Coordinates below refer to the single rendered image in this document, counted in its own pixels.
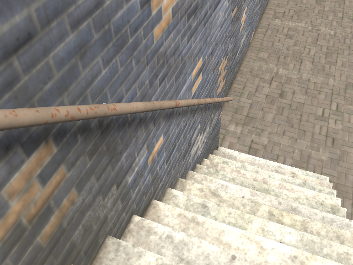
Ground stairs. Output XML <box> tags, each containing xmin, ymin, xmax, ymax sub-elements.
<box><xmin>91</xmin><ymin>146</ymin><xmax>353</xmax><ymax>265</ymax></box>

